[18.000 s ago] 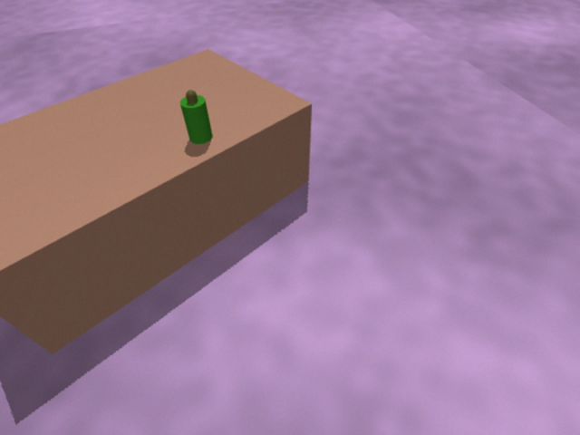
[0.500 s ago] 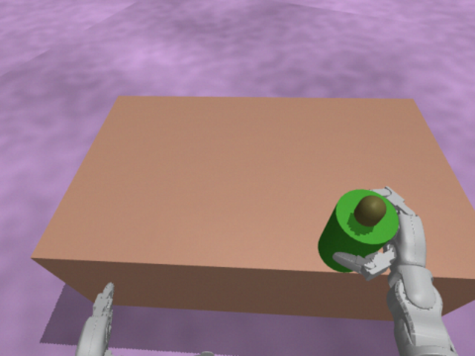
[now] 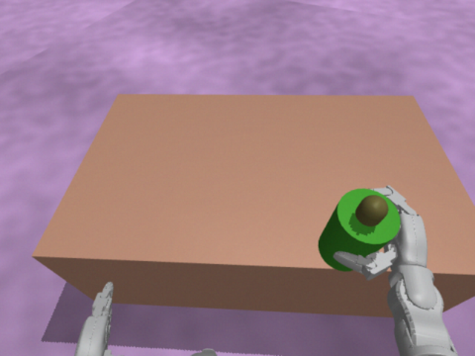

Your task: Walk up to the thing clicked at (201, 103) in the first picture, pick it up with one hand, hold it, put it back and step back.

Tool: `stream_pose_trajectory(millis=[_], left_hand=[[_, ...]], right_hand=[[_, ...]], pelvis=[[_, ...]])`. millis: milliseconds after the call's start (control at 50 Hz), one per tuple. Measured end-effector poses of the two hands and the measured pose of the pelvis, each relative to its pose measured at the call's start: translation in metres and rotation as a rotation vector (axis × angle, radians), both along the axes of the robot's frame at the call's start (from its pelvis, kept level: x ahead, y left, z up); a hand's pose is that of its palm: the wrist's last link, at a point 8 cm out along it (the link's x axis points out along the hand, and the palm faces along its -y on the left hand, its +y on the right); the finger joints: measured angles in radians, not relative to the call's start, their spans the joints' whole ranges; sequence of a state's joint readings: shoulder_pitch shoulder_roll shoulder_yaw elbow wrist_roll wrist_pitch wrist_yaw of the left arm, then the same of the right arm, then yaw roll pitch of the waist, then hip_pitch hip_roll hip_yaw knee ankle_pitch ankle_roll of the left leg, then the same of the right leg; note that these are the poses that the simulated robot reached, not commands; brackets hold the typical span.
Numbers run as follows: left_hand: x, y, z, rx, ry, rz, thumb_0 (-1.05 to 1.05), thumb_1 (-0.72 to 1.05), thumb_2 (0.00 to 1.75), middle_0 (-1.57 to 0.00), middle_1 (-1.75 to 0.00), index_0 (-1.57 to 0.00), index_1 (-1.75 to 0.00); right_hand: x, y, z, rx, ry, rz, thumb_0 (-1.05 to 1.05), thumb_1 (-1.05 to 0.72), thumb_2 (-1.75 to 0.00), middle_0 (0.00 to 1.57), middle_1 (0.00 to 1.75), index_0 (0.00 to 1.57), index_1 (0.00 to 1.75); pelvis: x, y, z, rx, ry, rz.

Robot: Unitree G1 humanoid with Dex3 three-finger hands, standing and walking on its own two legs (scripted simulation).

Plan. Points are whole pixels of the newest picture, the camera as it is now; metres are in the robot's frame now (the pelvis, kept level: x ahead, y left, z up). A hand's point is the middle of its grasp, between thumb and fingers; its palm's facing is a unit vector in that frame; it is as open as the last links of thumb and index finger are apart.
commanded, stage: crouch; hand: right
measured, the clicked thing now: (356, 229) +0.32 -0.15 +0.05
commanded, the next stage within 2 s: lower in 1.36 s
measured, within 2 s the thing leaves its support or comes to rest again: neither
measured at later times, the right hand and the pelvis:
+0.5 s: hand (355, 226) +0.37 -0.17 -0.02, palm faces +0.14 +0.99 -0.01, open 11.6 cm; pelvis +0.00 +0.00 -0.02, yaw +0 degrees
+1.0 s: hand (339, 207) +0.45 -0.17 -0.08, palm faces +0.14 +0.99 +0.00, open 11.6 cm; pelvis -0.02 -0.01 -0.08, yaw +1 degrees
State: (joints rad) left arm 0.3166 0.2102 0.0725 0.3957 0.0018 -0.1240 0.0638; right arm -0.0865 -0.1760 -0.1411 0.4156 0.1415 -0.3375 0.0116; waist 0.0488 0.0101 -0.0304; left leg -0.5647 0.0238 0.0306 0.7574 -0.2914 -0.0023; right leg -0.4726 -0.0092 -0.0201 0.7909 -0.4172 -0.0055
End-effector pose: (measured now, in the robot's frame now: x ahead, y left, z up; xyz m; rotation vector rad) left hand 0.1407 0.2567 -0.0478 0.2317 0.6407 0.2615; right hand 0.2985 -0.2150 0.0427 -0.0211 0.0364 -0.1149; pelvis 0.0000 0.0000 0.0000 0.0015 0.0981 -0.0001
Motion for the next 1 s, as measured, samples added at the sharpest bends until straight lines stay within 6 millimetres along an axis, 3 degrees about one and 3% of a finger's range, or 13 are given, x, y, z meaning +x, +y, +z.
stream_pose_trajectory(millis=[200, 420, 600, 800, 1000], left_hand=[[0.006, -0.005, -0.002, -0.011, -0.004, -0.011, -0.01, -0.52, 0.05, -0.05, -0.05, -0.05, -0.04], [0.007, 0.003, 0.004, 0.050, -0.015, -0.004, -0.01, -0.52, 0.05, -0.05, -0.05, -0.06, -0.04], [0.003, -0.006, 0.003, 0.094, -0.049, -0.051, -0.01, -0.53, 0.05, -0.05, -0.05, -0.06, -0.04], [-0.020, 0.011, 0.003, 0.204, -0.029, -0.050, -0.01, -0.53, 0.05, -0.06, -0.05, -0.06, -0.05], [-0.028, 0.005, -0.003, 0.228, -0.030, -0.072, -0.01, -0.51, 0.04, -0.06, -0.05, -0.07, -0.04]], right_hand=[[0.003, -0.003, 0.004, 0.000, -0.008, -0.005, -0.03, 0.61, -0.92, 0.59, 1.01, 0.68, 1.08], [0.025, -0.008, -0.036, 0.020, 0.060, -0.023, -0.03, 0.61, -0.92, 0.59, 1.01, 0.69, 1.08], [0.057, -0.010, -0.078, 0.017, 0.082, -0.010, -0.03, 0.61, -0.92, 0.59, 1.01, 0.69, 1.07], [0.098, -0.013, -0.096, 0.015, 0.030, -0.029, -0.03, 0.61, -0.93, 0.59, 1.00, 0.69, 1.07], [0.123, -0.009, -0.123, 0.025, 0.053, -0.029, -0.03, 0.61, -0.93, 0.59, 1.00, 0.69, 1.07]], pelvis=[[0.003, 0.000, 0.000, 0.001, 0.005, -0.005], [0.000, -0.002, -0.009, -0.001, 0.060, -0.003], [-0.007, -0.004, -0.031, 0.005, 0.148, 0.001], [-0.019, -0.011, -0.055, 0.015, 0.224, 0.009], [-0.025, -0.012, -0.076, 0.024, 0.286, 0.015]])
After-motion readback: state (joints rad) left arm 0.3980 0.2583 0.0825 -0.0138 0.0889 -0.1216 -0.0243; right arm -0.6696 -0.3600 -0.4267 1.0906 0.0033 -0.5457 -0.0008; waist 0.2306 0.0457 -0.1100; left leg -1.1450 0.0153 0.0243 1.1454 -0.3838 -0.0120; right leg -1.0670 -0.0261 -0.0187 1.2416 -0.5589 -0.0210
